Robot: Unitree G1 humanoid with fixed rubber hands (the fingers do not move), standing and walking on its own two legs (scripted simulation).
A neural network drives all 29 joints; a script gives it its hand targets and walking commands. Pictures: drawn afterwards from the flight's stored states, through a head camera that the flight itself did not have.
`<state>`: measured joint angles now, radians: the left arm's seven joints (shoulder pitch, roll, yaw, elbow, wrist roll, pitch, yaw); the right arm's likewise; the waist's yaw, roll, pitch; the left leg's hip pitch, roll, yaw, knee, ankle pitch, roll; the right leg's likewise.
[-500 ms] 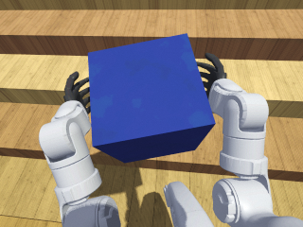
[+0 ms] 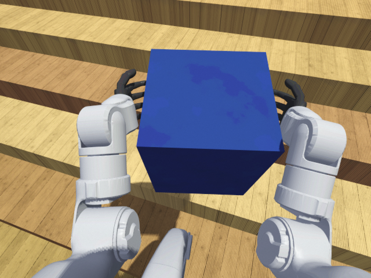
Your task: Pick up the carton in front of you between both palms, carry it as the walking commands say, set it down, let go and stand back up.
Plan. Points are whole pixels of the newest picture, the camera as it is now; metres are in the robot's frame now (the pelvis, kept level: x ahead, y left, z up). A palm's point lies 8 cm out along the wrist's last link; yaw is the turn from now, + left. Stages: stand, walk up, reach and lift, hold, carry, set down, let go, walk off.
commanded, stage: carry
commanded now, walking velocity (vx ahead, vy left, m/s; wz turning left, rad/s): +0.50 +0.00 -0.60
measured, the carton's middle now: (203, 131) +0.39 +0.06 +0.11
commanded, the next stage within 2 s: none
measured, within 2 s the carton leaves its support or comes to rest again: neither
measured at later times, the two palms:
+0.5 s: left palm out of the picture +0.69 +0.03 +0.31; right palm out of the picture +0.57 -0.25 +0.31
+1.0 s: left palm out of the picture +0.91 -0.10 +0.40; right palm out of the picture +0.87 -0.40 +0.39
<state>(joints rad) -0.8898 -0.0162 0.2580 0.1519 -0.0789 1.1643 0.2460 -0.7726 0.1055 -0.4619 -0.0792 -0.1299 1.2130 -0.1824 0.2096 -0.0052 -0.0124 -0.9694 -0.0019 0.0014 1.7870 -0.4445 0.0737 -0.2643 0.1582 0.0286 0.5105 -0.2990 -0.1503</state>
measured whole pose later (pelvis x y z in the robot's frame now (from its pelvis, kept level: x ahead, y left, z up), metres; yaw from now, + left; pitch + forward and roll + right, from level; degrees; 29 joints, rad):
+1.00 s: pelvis +0.55 -0.20 +0.28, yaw -10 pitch +3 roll -1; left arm -0.56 -0.15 0.30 -0.15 0.00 1.12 0.18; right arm -0.54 0.13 -0.31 -0.21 -0.04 1.16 -0.15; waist 0.06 0.07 0.07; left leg -0.87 -0.01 0.03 1.82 -0.22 0.11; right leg -0.46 -0.11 -0.26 0.73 -0.30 -0.05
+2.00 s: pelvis +1.18 -0.27 +0.56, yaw +6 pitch +2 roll -4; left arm -0.70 -0.07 0.24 0.02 -0.03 1.19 0.24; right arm -0.62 0.15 -0.43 -0.15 -0.08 1.22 -0.14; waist 0.19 0.02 0.02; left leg -0.70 -0.08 -0.12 1.84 -0.22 0.09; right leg -0.47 0.08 -0.21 0.82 -0.39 -0.13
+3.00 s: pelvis +1.85 -0.18 +0.74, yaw +7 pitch +5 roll +1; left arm -0.70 -0.10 0.34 0.08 0.06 1.23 0.18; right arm -0.69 0.08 -0.35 0.06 -0.04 1.26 -0.18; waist 0.02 0.00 -0.10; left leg -0.40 0.00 0.04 1.17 -0.40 0.02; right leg -0.46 -0.01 -0.15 0.52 -0.16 -0.09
